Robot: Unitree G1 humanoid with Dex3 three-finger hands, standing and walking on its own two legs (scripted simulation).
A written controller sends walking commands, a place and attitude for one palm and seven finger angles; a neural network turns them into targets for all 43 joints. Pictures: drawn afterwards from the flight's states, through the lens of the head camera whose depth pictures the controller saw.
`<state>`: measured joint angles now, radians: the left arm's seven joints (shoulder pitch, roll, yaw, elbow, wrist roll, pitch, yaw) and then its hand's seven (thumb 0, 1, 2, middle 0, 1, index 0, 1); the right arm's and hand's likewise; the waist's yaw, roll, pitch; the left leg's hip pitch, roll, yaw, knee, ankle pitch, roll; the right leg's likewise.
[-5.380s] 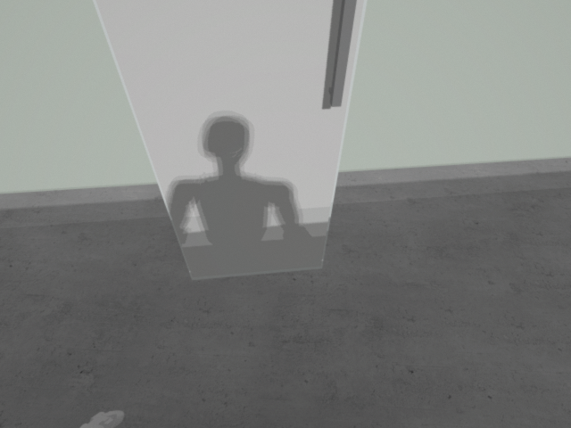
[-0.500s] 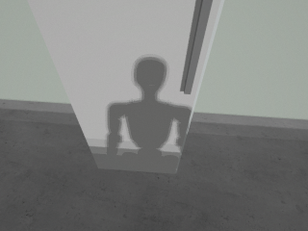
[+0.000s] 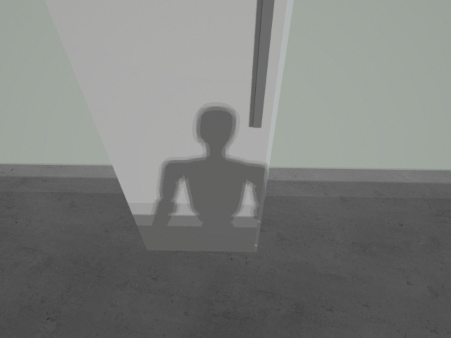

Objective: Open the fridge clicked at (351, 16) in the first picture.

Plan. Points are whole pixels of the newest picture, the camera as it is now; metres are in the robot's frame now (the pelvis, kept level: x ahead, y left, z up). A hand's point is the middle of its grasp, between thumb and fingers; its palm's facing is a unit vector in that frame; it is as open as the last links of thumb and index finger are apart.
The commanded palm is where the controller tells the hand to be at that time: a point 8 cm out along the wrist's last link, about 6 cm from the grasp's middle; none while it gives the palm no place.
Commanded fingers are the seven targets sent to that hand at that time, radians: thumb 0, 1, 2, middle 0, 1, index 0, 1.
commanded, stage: look again from close up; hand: right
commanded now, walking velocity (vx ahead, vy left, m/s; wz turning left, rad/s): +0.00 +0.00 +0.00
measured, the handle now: (262, 52) +0.63 -0.04 +0.25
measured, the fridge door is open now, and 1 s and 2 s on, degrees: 0 0 0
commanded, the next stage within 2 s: shuffle to correct the standing spot in 1.72 s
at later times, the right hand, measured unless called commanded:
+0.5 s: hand out of the picture -0.05 -0.20 -0.18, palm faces +0.04 +0.98 -0.19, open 7.3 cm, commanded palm none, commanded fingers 0.00 -0.90 -0.90 0.20 0.30 0.20 0.30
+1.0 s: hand out of the picture -0.07 -0.25 -0.18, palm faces +0.09 +0.97 -0.24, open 7.3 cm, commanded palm none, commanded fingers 0.00 -0.90 -0.90 0.20 0.30 0.20 0.30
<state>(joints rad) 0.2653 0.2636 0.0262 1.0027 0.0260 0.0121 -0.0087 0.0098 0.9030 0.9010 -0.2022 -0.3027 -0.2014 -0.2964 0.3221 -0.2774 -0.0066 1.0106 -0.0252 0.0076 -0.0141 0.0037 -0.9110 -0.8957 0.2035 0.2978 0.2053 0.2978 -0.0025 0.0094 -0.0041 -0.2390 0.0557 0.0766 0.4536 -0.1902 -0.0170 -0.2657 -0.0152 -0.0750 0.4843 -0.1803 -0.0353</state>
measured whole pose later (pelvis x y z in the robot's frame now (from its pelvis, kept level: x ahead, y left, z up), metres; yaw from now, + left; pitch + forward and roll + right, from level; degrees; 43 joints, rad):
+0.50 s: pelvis -0.04 -0.02 +0.00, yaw -1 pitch -4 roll +1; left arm 0.27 0.19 0.04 1.07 0.02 0.03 0.00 0.01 0.90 0.90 -0.20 -0.30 -0.20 -0.30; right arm 0.34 -0.19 -0.01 1.05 -0.03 0.02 -0.02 0.00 -0.91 -0.90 0.20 0.30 0.20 0.30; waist 0.00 0.01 0.03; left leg -0.29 0.05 0.02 0.49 -0.26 -0.01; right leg -0.32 0.02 -0.07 0.50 -0.20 -0.05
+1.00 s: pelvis -0.10 -0.03 +0.00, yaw +0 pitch -3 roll +0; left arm 0.32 0.20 0.05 1.06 0.03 0.03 0.02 0.01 0.90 0.90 -0.20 -0.30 -0.20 -0.30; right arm 0.29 -0.23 -0.08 1.00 -0.02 0.05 -0.02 0.00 -0.91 -0.90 0.20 0.30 0.20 0.30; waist -0.01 0.03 0.00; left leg -0.47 0.02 -0.05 0.90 -0.33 -0.01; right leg -0.20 0.03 -0.05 0.55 -0.30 -0.06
